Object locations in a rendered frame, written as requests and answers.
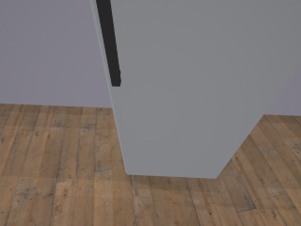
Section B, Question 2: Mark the fridge door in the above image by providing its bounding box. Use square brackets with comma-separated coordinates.
[92, 0, 301, 179]

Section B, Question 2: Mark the handle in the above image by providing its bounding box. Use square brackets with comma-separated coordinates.
[96, 0, 121, 87]

